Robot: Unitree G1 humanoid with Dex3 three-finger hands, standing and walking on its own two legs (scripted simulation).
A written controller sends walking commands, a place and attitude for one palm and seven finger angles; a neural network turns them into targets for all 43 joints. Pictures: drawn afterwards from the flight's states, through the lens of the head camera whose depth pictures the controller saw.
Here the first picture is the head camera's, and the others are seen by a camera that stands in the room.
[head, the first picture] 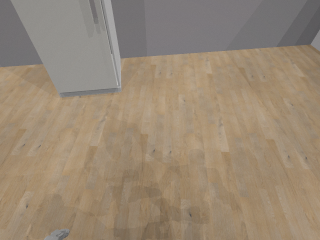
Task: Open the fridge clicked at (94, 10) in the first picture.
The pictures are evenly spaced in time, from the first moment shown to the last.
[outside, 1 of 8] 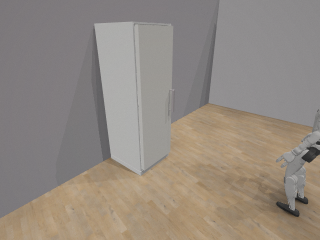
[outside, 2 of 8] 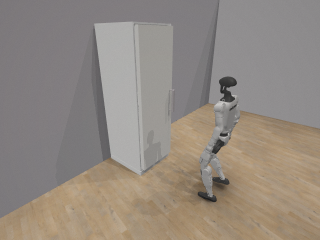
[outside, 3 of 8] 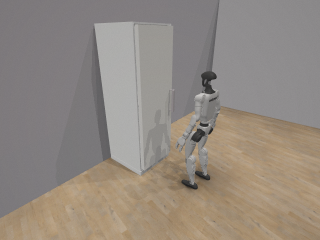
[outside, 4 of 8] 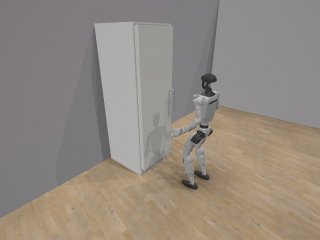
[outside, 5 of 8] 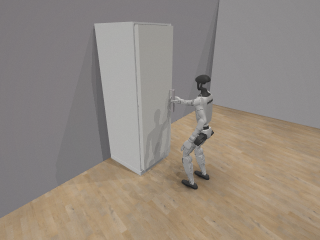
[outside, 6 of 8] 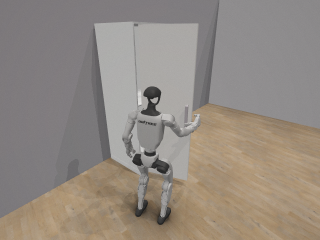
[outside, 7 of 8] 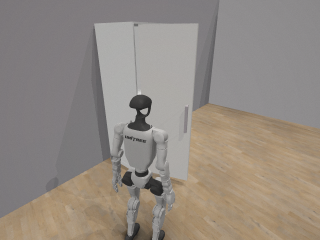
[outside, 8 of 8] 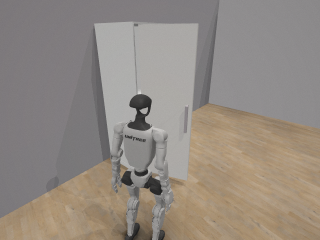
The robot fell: no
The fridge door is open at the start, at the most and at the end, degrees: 0 75 70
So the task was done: yes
